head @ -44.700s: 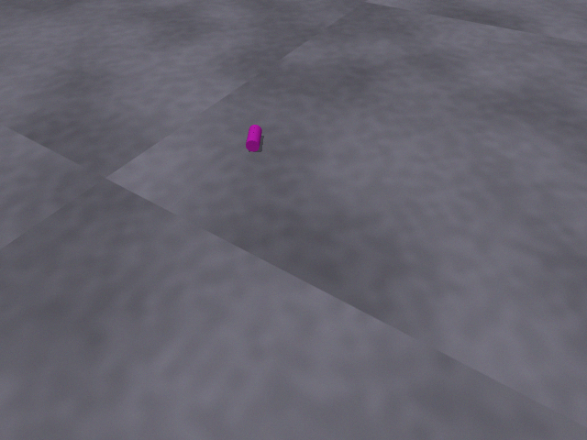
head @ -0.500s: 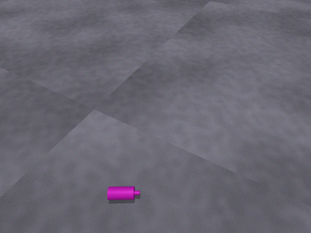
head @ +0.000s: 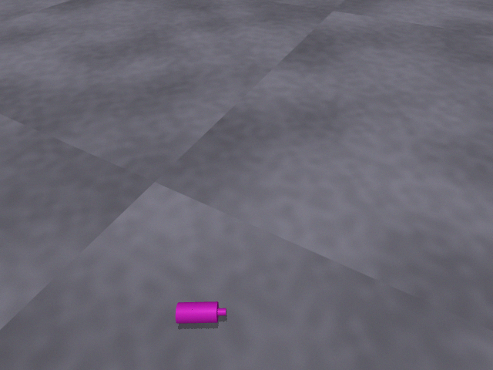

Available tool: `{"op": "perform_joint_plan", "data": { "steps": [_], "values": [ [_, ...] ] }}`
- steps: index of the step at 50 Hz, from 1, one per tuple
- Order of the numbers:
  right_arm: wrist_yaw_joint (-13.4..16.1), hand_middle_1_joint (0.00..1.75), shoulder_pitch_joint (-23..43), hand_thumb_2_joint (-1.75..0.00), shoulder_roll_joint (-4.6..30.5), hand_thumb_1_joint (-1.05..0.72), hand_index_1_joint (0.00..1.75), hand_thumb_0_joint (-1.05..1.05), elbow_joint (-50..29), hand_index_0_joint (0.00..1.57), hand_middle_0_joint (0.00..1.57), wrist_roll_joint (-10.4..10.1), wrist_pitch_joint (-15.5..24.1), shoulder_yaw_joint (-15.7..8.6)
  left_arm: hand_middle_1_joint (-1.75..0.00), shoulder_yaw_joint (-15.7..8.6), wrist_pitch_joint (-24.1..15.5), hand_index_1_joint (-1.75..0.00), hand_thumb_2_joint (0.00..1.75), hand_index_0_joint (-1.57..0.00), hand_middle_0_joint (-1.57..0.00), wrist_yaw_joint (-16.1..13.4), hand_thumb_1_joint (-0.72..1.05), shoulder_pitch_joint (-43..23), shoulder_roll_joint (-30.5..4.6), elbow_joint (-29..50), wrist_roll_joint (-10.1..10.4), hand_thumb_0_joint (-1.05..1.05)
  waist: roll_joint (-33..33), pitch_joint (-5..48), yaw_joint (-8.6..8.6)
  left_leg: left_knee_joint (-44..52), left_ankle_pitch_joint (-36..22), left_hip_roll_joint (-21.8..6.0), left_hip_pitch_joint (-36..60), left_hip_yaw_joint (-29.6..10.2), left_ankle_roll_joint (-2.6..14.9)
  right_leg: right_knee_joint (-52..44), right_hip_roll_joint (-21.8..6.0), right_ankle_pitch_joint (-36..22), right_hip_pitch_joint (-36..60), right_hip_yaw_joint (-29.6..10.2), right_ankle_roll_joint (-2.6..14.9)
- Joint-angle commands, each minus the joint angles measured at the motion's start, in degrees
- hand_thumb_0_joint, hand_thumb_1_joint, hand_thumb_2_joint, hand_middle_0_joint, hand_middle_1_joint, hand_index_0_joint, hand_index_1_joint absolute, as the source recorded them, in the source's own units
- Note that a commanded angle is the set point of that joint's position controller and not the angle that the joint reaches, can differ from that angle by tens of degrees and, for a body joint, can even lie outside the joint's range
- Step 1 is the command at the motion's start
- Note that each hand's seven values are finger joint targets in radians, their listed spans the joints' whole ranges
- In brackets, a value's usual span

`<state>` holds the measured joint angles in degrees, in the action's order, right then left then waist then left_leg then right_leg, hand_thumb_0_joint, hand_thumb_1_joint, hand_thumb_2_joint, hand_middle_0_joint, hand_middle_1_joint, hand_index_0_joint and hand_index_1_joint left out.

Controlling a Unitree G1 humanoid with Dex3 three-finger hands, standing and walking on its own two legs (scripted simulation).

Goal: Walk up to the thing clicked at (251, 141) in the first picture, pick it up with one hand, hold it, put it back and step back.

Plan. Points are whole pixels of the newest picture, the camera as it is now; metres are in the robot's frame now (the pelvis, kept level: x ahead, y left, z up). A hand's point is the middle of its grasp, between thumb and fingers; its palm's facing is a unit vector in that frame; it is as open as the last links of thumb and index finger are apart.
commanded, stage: stand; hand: left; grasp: from above
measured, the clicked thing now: (201, 312) +0.48 +0.22 -0.74
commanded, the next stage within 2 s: step back in 1.60 s
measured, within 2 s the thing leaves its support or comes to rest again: neither
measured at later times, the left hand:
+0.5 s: hand out of the picture +0.08 +0.23 -0.16, palm faces +0.01 -0.95 -0.33, open 7.4 cm
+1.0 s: hand out of the picture +0.09 +0.23 -0.16, palm faces +0.01 -0.94 -0.33, open 7.4 cm
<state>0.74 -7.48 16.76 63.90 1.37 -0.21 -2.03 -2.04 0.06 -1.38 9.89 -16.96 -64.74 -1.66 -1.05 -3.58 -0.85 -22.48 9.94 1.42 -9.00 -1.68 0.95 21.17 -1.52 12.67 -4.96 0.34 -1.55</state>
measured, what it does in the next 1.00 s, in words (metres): stands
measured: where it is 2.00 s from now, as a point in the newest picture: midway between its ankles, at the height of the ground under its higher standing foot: outside the picture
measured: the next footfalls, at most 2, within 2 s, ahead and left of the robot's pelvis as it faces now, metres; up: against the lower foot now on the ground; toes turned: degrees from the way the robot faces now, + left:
none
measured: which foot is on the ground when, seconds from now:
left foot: down 0.00-1.00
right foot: down 0.00-1.00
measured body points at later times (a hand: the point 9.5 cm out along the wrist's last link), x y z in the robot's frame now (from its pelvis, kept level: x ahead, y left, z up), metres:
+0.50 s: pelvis +0.01 -0.01 +0.00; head +0.02 -0.01 +0.45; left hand +0.08 +0.28 -0.13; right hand +0.08 -0.30 -0.14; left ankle +0.03 +0.11 -0.74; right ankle -0.01 -0.14 -0.74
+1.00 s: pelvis +0.02 -0.01 +0.00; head +0.03 -0.02 +0.45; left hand +0.09 +0.28 -0.13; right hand +0.09 -0.30 -0.14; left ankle +0.03 +0.11 -0.74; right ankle -0.01 -0.14 -0.74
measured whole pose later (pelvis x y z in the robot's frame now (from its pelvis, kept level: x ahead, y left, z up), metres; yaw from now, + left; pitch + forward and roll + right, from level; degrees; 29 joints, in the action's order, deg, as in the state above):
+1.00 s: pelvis +0.02 -0.01 +0.00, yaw +0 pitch -2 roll +0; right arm 0.5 -5.7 18.7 65.7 0.8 0.5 -0.6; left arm -1.7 -0.5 -0.5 6.0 -18.1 -65.9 -0.6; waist -0.8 -3.3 0.0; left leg -19.5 9.9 0.4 -7.2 -1.8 0.0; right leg 17.7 -0.6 12.3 -3.1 0.4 -0.6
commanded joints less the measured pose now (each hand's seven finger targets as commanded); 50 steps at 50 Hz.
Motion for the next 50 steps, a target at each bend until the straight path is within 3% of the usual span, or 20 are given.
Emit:
{"op": "perform_joint_plan", "data": {
  "steps": [1, 2, 7, 14, 18, 26, 37, 44, 50],
  "values": [
    [0.78, 0.30, 2.21, -0.90, 10.65, -0.90, 0.30, 0.00, -2.92, 0.20, 0.20, -0.08, 1.50, -1.68, -0.30, -1.77, -1.24, -0.30, 0.90, -0.20, -0.20, -0.98, 0.90, -2.12, -10.48, 2.43, 0.09, 0.00, 0.84, 2.08, 0.24, 5.39, -0.89, -6.66, 1.56, -6.42, 0.94, -4.99, -5.09, -2.85, -1.81, -4.40, 1.97],
    [0.77, 0.30, 2.57, -0.90, 10.72, -0.90, 0.30, 0.00, -2.93, 0.20, 0.20, -0.15, 1.61, -1.70, -0.30, -1.75, -1.36, -0.30, 0.90, -0.20, -0.20, -0.97, 0.90, -2.37, -10.72, 2.34, 0.10, 0.00, 1.47, 2.50, 0.18, 5.29, -3.24, -6.80, 2.55, -6.38, 0.90, -5.08, -5.24, -3.74, -1.83, -4.57, 2.04],
    [0.76, 0.30, 2.63, -0.90, 11.04, -0.90, 0.30, 0.00, -2.30, 0.20, 0.20, -0.18, 1.42, -1.37, -0.30, -1.68, -1.36, -0.30, 0.90, -0.20, -0.20, -0.89, 0.90, -3.49, -11.45, 2.07, 0.14, 0.00, 1.24, 1.70, 0.55, 5.42, -3.30, -6.75, 1.81, -6.03, 0.70, -5.73, -5.09, -3.40, -1.73, -4.41, 1.99],
    [0.83, 0.30, 2.49, -0.90, 11.99, -0.90, 0.30, 0.00, -1.71, 0.20, 0.20, -0.34, 1.60, -1.04, -0.30, -1.65, -1.48, -0.30, 0.90, -0.20, -0.20, -0.70, 0.90, -3.91, -11.65, 1.89, 0.37, 0.00, 0.14, 3.49, 0.49, 5.06, -6.85, -7.21, 2.42, -5.59, 0.82, -5.90, -5.55, -7.47, 0.60, -4.67, 2.01],
    [0.85, 0.30, 2.64, -0.90, 12.09, -0.90, 0.30, 0.00, -1.38, 0.20, 0.20, -0.37, 1.67, -0.76, -0.30, -1.55, -1.16, -0.30, 0.90, -0.20, -0.20, -0.47, 0.90, -4.16, -11.54, 1.52, 0.41, 0.00, -0.31, 2.25, 0.41, 6.42, -3.93, -7.07, 1.43, -5.81, 0.40, -5.74, -5.11, -5.06, -0.07, -4.25, 2.08],
    [0.84, 0.30, 3.20, -0.90, 12.95, -0.90, 0.30, 0.00, -1.69, 0.20, 0.20, -0.46, 2.05, -0.77, -0.30, -1.71, -1.33, -0.30, 0.90, -0.20, -0.20, -0.31, 0.90, -5.02, -11.87, 1.82, 0.52, 0.00, 0.83, 3.95, 0.34, 5.34, -10.19, -7.84, 3.25, -5.58, 0.86, -5.62, -5.46, -8.47, 0.51, -4.32, 2.14],
    [0.72, 0.30, 3.20, -0.90, 13.18, -0.90, 0.30, 0.00, -1.28, 0.20, 0.20, -0.47, 1.97, -0.67, -0.30, -1.66, -1.24, -0.30, 0.90, -0.20, -0.20, -0.02, 0.90, -6.07, -12.48, 1.86, 0.61, 0.00, 0.64, 3.86, 0.77, 6.55, -5.80, -7.64, 2.13, -5.79, 0.26, -5.80, -5.43, -5.76, 0.71, -4.31, 2.33],
    [0.77, 0.30, 2.91, -0.90, 13.20, -0.90, 0.30, 0.00, -1.36, 0.20, 0.20, -0.48, 2.16, -0.62, -0.30, -1.74, -1.63, -0.30, 0.90, -0.20, -0.20, -0.19, 0.90, -6.02, -12.92, 2.26, 0.91, 0.00, 1.15, 6.88, 0.94, 4.09, -16.62, -8.31, 5.43, -4.89, 0.87, -4.87, -6.17, -14.64, 2.16, -4.42, 2.28],
    [0.68, 0.30, 3.77, -0.90, 13.53, -0.90, 0.30, 0.00, -1.55, 0.20, 0.20, -0.52, 1.86, -0.71, -0.30, -1.72, -1.55, -0.30, 0.90, -0.20, -0.20, -0.14, 0.90, -5.66, -13.01, 2.04, 0.78, 0.00, 1.59, 4.48, 0.72, 4.82, -12.45, -8.05, 4.44, -5.17, 0.56, -6.08, -5.69, -10.87, 0.91, -4.08, 2.02]
  ]
}}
